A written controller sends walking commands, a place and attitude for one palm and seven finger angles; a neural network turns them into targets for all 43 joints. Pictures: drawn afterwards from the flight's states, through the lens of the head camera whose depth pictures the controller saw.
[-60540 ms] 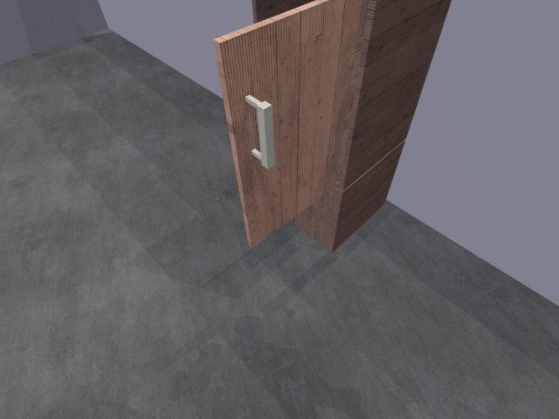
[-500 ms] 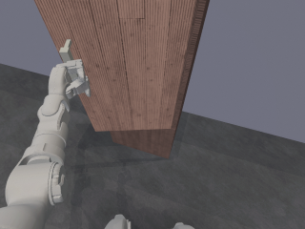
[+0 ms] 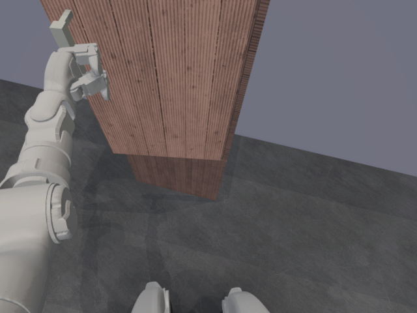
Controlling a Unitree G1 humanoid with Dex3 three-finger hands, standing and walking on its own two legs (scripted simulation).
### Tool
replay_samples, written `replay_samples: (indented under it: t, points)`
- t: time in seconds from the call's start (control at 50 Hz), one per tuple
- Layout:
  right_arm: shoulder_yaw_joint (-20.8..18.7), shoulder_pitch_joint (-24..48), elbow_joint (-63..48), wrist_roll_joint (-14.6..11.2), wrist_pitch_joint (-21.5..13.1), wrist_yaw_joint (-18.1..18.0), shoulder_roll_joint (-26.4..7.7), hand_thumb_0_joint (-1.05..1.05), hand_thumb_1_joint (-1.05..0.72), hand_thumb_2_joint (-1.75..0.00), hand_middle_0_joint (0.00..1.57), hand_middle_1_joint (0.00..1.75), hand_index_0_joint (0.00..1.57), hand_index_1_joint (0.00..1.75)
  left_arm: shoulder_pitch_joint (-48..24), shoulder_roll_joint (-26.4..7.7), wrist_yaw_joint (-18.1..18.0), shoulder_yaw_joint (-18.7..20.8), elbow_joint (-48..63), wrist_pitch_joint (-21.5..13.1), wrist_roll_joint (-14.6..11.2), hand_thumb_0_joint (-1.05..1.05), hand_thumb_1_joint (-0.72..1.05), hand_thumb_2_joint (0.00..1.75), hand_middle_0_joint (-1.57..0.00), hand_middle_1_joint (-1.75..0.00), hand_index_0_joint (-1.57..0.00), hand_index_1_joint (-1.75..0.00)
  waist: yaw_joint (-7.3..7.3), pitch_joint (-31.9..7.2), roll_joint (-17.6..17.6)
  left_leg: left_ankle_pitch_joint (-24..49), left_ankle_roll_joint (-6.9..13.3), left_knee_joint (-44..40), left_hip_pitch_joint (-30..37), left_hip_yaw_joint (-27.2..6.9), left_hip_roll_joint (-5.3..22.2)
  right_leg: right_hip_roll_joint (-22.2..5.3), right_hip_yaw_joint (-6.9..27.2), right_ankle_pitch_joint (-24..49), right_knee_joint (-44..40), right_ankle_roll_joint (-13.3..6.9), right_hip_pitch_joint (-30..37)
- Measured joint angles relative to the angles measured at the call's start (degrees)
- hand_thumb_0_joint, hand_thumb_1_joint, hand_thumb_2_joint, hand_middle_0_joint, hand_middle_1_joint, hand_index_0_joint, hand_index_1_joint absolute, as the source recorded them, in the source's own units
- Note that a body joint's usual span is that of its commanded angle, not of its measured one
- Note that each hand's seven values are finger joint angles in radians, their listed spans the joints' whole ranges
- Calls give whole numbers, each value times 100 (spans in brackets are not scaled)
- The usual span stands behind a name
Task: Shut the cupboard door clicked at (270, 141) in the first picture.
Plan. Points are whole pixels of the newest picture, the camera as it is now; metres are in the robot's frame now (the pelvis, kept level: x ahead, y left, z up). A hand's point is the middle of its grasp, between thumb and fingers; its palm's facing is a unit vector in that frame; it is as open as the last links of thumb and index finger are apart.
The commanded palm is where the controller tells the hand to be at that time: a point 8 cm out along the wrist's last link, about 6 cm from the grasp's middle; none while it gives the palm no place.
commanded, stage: push the door shut along its arc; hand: left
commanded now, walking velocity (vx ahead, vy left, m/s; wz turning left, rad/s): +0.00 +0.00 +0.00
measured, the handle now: (78, 55) +0.59 +0.20 +0.12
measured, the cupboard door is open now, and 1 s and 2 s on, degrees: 11 0 0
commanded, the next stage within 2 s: pull the fist back off the door in 0.90 s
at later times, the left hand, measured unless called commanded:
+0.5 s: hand (130, 53) +0.58 +0.10 +0.13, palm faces -0.26 -0.97 +0.01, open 3.1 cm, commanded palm +0.58 +0.15 +0.12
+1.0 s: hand (137, 47) +0.60 +0.09 +0.13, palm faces -0.33 -0.94 -0.02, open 3.2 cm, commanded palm +0.64 +0.09 +0.12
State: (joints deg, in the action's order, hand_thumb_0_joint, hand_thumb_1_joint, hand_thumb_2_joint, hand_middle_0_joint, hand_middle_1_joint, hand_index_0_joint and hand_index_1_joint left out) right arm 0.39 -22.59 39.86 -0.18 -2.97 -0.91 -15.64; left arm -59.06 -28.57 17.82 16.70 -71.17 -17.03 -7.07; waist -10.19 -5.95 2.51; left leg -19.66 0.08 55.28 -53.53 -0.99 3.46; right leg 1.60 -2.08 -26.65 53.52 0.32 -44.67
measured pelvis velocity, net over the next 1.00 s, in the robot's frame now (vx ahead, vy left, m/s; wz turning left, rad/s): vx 0.00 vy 0.00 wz -0.02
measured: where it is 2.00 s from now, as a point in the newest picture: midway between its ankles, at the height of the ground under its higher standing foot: outside the picture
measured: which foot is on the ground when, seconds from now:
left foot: down 0.00-1.00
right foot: down 0.00-1.00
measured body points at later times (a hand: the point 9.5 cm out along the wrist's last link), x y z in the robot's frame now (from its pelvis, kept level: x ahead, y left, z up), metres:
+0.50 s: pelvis +0.00 +0.01 -0.01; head +0.14 +0.02 +0.41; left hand +0.59 +0.16 +0.14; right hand -0.05 -0.26 -0.11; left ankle +0.06 +0.12 -0.68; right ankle -0.01 -0.13 -0.68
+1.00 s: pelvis +0.00 +0.00 -0.03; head +0.17 +0.03 +0.38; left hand +0.61 +0.14 +0.14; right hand -0.07 -0.26 -0.12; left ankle +0.06 +0.12 -0.68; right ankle -0.01 -0.13 -0.68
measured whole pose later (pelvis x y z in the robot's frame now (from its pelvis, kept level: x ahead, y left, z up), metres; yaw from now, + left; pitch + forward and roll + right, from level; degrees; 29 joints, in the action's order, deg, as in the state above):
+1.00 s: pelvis +0.00 +0.00 -0.03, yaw -1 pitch +27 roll -6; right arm 2.2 -24.6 41.8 2.5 -5.8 -1.1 -15.5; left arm -86.6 -37.5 22.1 12.0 -81.7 -8.9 -0.5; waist -17.3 -4.9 3.7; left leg -22.3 0.2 64.8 -70.0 -3.2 4.2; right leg 2.7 -3.7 -29.1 61.6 0.2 -59.8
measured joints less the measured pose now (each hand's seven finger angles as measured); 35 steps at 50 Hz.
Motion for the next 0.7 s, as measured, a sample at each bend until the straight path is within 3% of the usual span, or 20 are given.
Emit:
replay_samples:
  t: [0.32, 0.5, 0.7]
  points:
    - [80, -123, -32, 99, -63, 55, 0, 1, -90, -90, 20, 30, 20, 30, -1040, -322, 176, -22, -434, 289, 303, 2, 90, 90, -130, -150, -129, -150, -316, 29, 70, -105, 46, 339, -620, -17, 32, 34, 2, -66, 264, 40, -582]
    - [133, -279, -114, 155, -19, 53, -32, 1, -90, -90, 20, 30, 20, 30, -1526, -652, 247, 223, -784, 439, 554, 2, 90, 91, -130, -150, -129, -150, -581, 68, 147, -174, 53, 443, -821, 31, 104, 97, 65, -85, 337, 47, -805]
    - [129, -421, 35, 208, -28, 35, 8, 1, -90, -90, 20, 30, 20, 30, -1946, -862, 422, 16, -857, 581, 621, 1, 88, 93, -130, -150, -129, -150, -620, 100, 161, -218, 33, 583, -1093, -38, 111, 116, 6, -142, 461, 22, -1046]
